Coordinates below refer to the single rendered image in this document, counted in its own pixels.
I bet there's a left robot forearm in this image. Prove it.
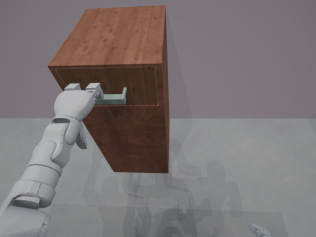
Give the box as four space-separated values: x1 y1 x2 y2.
0 115 81 218

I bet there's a robot left hand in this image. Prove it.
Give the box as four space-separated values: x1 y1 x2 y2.
54 83 104 149

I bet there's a handle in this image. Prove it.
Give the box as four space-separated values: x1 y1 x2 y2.
94 87 127 105

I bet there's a drawer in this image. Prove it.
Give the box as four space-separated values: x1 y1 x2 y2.
56 66 159 106

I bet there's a robot left upper arm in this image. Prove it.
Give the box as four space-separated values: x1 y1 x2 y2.
0 205 51 237

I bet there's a robot right hand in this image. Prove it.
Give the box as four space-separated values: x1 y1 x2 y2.
249 223 271 237

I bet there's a cabinet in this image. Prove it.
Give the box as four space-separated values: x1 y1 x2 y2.
47 5 170 174

